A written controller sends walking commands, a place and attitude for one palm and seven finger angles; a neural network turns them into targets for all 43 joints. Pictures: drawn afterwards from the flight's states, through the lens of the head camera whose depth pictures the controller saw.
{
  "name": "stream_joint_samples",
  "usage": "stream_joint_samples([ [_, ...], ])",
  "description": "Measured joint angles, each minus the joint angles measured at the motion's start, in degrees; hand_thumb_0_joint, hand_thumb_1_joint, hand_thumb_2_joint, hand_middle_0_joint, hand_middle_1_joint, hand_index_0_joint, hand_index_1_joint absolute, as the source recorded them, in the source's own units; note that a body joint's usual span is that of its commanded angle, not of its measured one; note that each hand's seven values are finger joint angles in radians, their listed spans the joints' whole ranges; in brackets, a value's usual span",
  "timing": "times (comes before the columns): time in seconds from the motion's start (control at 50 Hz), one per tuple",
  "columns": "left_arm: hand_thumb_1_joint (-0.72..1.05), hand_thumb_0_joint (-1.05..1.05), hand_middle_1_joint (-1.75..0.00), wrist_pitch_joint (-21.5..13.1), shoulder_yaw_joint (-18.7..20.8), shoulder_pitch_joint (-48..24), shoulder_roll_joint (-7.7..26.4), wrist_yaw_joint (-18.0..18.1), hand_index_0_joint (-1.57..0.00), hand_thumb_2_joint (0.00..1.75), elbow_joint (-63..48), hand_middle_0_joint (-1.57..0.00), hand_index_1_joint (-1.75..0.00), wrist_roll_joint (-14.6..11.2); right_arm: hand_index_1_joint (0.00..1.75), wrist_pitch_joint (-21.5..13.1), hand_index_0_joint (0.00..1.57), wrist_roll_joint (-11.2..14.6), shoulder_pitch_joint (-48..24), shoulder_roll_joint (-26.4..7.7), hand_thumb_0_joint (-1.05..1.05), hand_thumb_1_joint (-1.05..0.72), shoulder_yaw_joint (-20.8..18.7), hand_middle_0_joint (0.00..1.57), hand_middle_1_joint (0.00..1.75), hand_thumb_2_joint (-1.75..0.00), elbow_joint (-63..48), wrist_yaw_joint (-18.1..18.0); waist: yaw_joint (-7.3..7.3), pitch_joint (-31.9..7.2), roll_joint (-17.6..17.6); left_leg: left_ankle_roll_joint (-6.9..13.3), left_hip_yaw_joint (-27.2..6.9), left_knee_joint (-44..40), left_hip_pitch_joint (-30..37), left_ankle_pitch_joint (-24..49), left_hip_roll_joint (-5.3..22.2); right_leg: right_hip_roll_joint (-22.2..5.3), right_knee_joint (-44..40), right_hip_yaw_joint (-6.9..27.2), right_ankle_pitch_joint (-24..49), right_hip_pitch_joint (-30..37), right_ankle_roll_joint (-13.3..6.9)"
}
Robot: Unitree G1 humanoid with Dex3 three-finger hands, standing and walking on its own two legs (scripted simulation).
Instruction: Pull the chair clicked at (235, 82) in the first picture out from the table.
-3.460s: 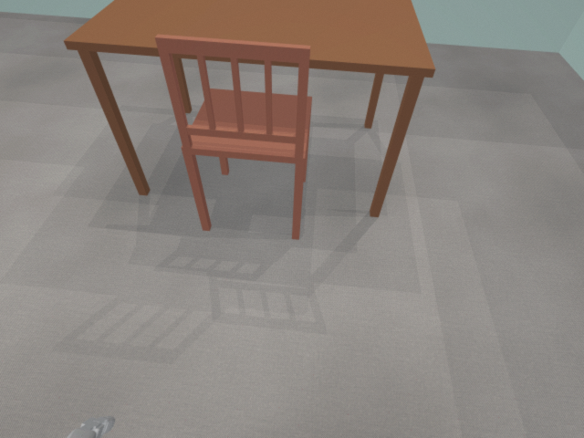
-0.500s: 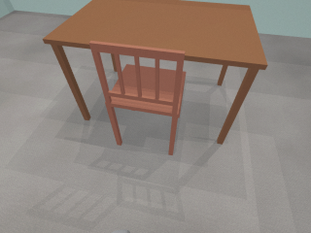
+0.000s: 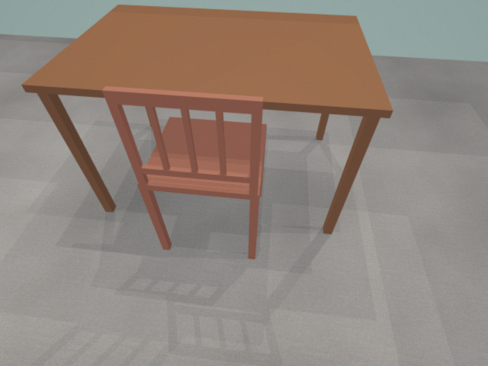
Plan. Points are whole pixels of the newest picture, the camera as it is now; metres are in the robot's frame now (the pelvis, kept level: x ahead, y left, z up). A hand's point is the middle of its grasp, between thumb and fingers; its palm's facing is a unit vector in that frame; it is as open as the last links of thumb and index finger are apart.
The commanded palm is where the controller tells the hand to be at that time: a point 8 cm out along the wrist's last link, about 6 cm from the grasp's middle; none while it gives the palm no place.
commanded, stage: take the last steps up to it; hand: left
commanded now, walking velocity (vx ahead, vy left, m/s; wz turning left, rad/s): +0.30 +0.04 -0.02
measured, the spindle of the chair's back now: (190, 142) +0.72 +0.22 -0.10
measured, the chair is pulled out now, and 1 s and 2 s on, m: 0.00 0.00 0.00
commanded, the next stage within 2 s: come to a stop and stand still in 0.58 s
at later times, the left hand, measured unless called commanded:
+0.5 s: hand (136, 349) +0.18 +0.23 -0.17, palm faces +0.01 -0.98 -0.18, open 7.3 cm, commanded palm none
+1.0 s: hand (160, 286) +0.31 +0.22 -0.18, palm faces +0.02 -0.98 -0.21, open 7.3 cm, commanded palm none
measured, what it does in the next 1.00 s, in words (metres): walks ahead: left foot, then right foot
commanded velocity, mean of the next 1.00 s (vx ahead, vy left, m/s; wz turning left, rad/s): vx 0.07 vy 0.02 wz -0.02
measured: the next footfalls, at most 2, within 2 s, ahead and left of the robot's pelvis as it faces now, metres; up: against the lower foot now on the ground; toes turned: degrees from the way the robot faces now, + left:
left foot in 0.26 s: +0.16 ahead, +0.15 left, +0.00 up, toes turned +8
right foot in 0.68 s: +0.30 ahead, -0.08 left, +0.00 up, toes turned -8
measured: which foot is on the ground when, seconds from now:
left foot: up 0.00-0.24, down 0.26-0.68, up 0.70-0.94, down 0.96-1.00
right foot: down 0.00-0.28, up 0.30-0.66, down 0.68-1.00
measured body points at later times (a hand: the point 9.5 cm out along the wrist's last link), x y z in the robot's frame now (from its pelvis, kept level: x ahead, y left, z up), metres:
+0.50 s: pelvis +0.13 +0.05 +0.01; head +0.15 +0.06 +0.46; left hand +0.18 +0.28 -0.15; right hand +0.10 -0.16 -0.15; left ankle +0.12 +0.14 -0.73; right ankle +0.15 -0.07 -0.68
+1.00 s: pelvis +0.24 +0.04 +0.00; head +0.27 +0.05 +0.45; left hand +0.31 +0.27 -0.16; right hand +0.28 -0.20 -0.15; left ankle +0.27 +0.14 -0.73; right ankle +0.26 -0.08 -0.73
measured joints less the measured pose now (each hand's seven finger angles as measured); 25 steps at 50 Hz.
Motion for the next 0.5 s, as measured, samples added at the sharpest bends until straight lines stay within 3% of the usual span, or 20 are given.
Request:
stream_joint_samples([
  [0.06, 0.91, 0.00, -0.30, -1.06, 0.00, 1.64, -0.55, 0.37, -0.20, 0.90, 0.23, -0.19, -0.29, 0.07, 0.30, 0.35, 0.20, -0.17, 1.06, -0.36, 0.00, -0.91, -0.40, 0.20, 0.30, -0.90, 1.08, 0.66, 0.42, -0.36, -0.07, 0.24, -1.21, 8.95, -4.58, 0.46, -0.61, 0.05, -4.07, 0.01, 0.65, 2.60, -0.14],
  [0.1, 0.91, 0.00, -0.30, -1.32, -0.03, 2.73, -0.75, 0.45, -0.20, 0.90, 0.79, -0.19, -0.29, 0.19, 0.30, 0.11, 0.20, -0.16, 1.34, -0.35, 0.00, -0.91, -0.58, 0.20, 0.30, -0.90, 1.01, 0.94, 0.28, -0.36, -0.38, 0.14, -1.00, 9.36, -6.25, 1.83, -0.49, -0.17, -6.37, 0.13, 1.24, 4.18, 0.17],
  [0.18, 0.91, 0.00, -0.30, -1.31, 0.04, 4.26, -0.71, 0.27, -0.20, 0.90, 2.35, -0.20, -0.29, 0.31, 0.30, -0.56, 0.20, 0.02, 1.15, 0.19, 0.00, -0.91, -0.62, 0.20, 0.30, -0.90, 0.16, 1.37, 0.14, -0.18, -1.22, 0.22, -0.68, 2.84, -6.70, 4.22, -0.20, -0.78, -8.60, 0.34, 0.76, 6.59, 1.20],
  [0.26, 0.91, 0.01, -0.30, -0.79, 0.45, 5.24, -0.37, 0.03, -0.20, 0.90, 3.49, -0.20, -0.29, -0.03, 0.30, -2.27, 0.20, -0.04, 0.99, 0.71, 0.00, -0.91, -0.14, 0.20, 0.30, -0.90, -0.97, 1.31, 0.07, 0.23, -1.74, 0.75, 0.17, -8.97, -2.08, 8.27, -0.44, -1.50, -4.72, 0.54, -3.44, 7.33, 2.79],
  [0.28, 0.91, 0.01, -0.30, -0.53, 0.55, 5.33, -0.27, -0.08, -0.20, 0.90, 3.66, -0.20, -0.29, -0.18, 0.30, -3.01, 0.20, -0.27, 0.89, 0.83, 0.00, -0.91, -0.12, 0.20, 0.30, -0.90, -1.22, 1.07, -0.18, 0.40, -1.98, 1.20, 0.53, -9.67, -1.63, 11.47, -0.66, -1.93, -0.64, 0.79, -5.58, 5.96, 2.28],
  [0.32, 0.91, 0.01, -0.30, 0.49, 0.77, 4.20, 0.24, -0.15, -0.20, 0.90, 4.03, -0.20, -0.29, -0.23, 0.30, -3.94, 0.20, -0.57, 0.71, 1.59, 0.00, -0.91, 0.02, 0.20, 0.30, -0.90, -1.51, 0.30, -0.59, 1.07, -3.21, 2.09, 1.88, -7.21, -1.31, 10.16, -1.43, -2.45, 13.80, 2.38, -9.95, 0.44, 0.69],
  [0.38, 0.91, 0.01, -0.30, 0.97, 1.15, 1.53, 1.03, -0.42, -0.20, 0.90, 3.56, -0.19, -0.29, -0.05, 0.30, -4.39, 0.20, -0.42, 2.03, 2.57, 0.00, -0.91, 0.49, 0.20, 0.30, -0.90, -1.14, -0.60, -1.35, 0.83, -3.86, 2.60, 3.20, -10.42, 2.05, 8.68, -2.47, -2.52, 29.97, 2.40, -7.24, -8.33, -0.60],
  [0.44, 0.91, 0.01, -0.30, 0.71, 1.37, -1.85, 1.57, -0.58, -0.20, 0.90, 1.53, -0.19, -0.29, 0.05, 0.30, -4.64, 0.20, -0.25, 4.05, 3.62, 0.00, -0.91, 1.08, 0.20, 0.30, -0.90, 0.30, -1.02, -1.53, 0.53, -3.88, 2.49, 3.78, -16.32, 6.08, 10.43, -3.47, -3.39, 31.19, 1.28, -2.87, -13.77, 0.00],
  [0.5, 0.92, 0.01, -0.30, 0.59, 1.50, -5.12, 1.76, -0.28, -0.20, 0.90, -0.72, -0.19, -0.29, -0.01, 0.30, -4.49, 0.20, -0.16, 5.92, 4.53, 0.00, -0.91, 1.42, 0.20, 0.30, -0.90, 1.88, -1.00, -1.74, 0.48, -3.48, 2.49, 3.89, -20.46, 9.38, 11.13, -4.11, -4.16, 24.58, 0.57, -0.76, -15.90, 0.66],
])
